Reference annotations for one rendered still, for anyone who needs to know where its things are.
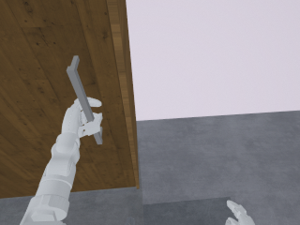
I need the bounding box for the wardrobe door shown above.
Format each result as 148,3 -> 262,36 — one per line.
0,0 -> 136,199

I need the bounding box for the handle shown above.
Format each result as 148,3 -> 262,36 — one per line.
67,55 -> 103,144

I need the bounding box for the left robot forearm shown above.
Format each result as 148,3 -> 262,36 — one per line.
20,132 -> 81,225

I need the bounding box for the left robot hand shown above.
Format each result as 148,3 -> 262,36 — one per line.
61,97 -> 103,139

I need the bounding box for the right robot hand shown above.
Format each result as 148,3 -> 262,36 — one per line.
225,200 -> 255,225

